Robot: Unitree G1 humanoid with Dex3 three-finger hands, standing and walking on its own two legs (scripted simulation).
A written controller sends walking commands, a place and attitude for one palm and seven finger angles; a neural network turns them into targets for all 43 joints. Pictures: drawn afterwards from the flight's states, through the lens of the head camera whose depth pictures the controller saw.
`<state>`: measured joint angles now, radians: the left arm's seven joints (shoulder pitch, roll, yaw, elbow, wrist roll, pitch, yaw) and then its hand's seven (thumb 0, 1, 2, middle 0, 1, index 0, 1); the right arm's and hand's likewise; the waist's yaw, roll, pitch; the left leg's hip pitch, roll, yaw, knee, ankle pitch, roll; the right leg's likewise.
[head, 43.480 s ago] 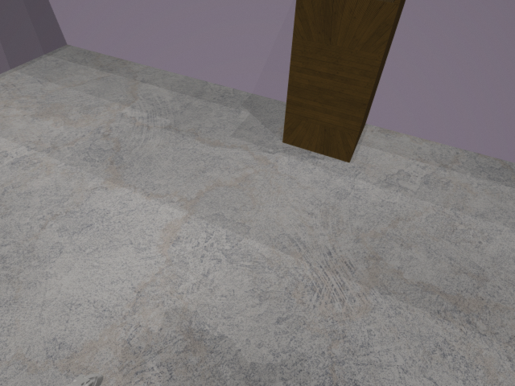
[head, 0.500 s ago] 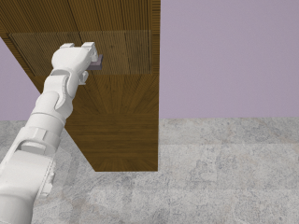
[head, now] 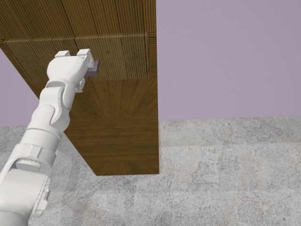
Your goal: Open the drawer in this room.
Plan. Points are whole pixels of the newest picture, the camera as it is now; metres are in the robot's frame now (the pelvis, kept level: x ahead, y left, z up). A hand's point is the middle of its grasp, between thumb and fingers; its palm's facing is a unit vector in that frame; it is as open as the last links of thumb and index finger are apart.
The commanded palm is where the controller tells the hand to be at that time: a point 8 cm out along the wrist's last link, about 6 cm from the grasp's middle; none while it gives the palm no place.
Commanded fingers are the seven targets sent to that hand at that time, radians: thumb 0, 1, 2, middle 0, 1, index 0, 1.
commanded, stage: pull the drawer open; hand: left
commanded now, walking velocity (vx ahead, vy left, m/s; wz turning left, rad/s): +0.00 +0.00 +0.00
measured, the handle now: (80, 68) +0.51 +0.21 +0.16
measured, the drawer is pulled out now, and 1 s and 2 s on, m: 0.01 0.10 0.22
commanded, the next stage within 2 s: none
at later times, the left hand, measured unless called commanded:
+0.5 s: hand (73, 95) +0.41 +0.20 +0.15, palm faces +0.06 -0.03 -1.00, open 7.0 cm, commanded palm +0.38 +0.21 +0.20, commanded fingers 0.00 0.90 0.90 -0.40 -1.35 -0.40 -1.35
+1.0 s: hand (69, 110) +0.36 +0.20 +0.15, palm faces +0.10 -0.08 -0.99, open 6.8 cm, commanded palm +0.29 +0.21 +0.20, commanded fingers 0.00 0.90 0.90 -0.40 -1.35 -0.40 -1.35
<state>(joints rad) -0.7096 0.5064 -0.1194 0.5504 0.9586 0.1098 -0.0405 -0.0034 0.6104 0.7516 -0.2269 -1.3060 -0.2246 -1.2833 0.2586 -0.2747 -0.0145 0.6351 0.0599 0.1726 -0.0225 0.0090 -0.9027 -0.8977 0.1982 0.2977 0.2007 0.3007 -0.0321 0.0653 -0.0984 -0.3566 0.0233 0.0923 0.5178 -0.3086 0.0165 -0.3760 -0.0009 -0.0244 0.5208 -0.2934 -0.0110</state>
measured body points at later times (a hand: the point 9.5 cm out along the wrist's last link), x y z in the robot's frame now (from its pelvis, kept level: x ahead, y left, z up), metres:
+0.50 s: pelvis +0.00 -0.01 +0.00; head +0.02 -0.03 +0.45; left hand +0.40 +0.20 +0.20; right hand +0.21 -0.22 -0.11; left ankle -0.04 +0.11 -0.73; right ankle -0.03 -0.11 -0.73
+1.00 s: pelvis +0.00 +0.00 +0.00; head +0.02 -0.05 +0.45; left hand +0.35 +0.21 +0.20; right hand +0.16 -0.25 -0.12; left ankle -0.04 +0.11 -0.73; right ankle -0.03 -0.11 -0.73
